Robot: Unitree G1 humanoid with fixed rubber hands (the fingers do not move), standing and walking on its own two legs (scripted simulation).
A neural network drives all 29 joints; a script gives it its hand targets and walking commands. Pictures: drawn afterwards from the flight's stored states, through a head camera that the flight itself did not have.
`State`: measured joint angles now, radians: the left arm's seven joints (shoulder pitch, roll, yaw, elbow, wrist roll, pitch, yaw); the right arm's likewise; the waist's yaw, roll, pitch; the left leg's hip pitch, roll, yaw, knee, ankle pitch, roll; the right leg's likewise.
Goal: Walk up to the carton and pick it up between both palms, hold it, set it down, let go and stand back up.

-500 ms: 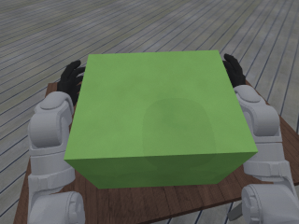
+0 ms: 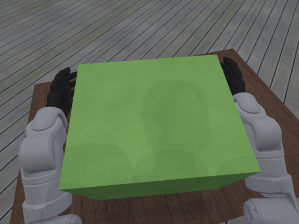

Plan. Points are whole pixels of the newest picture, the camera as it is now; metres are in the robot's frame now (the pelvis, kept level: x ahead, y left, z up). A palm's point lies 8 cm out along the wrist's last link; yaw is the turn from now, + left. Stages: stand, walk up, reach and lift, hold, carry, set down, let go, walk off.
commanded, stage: hold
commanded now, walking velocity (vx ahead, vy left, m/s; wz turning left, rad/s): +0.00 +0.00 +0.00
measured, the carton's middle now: (153, 132) +0.29 -0.01 +0.12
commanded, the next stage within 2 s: set down in 0.06 s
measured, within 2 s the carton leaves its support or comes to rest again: neither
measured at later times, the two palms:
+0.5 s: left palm (79, 99) +0.35 +0.14 +0.18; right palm (255, 98) +0.33 -0.24 +0.16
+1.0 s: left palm (79, 89) +0.41 +0.16 +0.15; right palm (232, 85) +0.40 -0.23 +0.14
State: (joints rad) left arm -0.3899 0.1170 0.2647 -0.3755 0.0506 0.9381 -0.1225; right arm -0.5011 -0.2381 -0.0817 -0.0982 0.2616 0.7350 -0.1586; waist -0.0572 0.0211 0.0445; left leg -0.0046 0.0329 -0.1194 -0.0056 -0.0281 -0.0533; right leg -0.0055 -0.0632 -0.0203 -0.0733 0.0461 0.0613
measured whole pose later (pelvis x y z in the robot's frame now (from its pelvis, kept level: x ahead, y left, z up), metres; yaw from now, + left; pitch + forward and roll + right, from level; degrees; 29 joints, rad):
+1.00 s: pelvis +0.01 +0.00 +0.00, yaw +1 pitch +7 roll +0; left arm -0.54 0.13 0.28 -0.16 0.05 0.88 -0.10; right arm -0.64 -0.26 -0.10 0.16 0.14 0.59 -0.01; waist -0.12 0.05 0.04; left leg -0.06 0.04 -0.14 -0.07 0.00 -0.05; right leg -0.07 -0.06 -0.04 -0.09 0.04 0.06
